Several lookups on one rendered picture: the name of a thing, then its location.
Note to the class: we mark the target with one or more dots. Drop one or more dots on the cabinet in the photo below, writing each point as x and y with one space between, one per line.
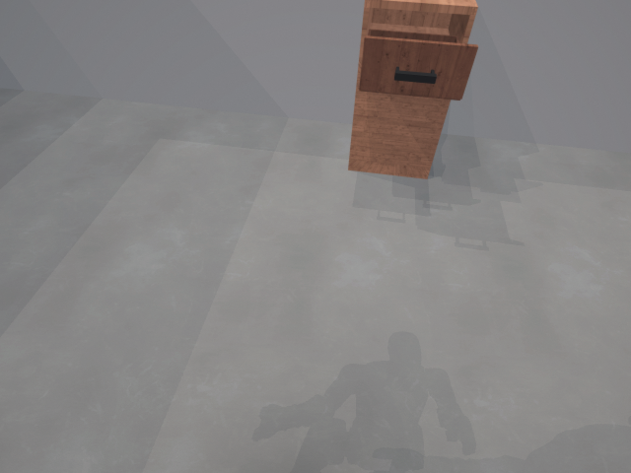
396 134

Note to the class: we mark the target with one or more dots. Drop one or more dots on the handle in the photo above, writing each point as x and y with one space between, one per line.
418 77

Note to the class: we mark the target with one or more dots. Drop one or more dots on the drawer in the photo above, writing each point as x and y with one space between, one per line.
385 50

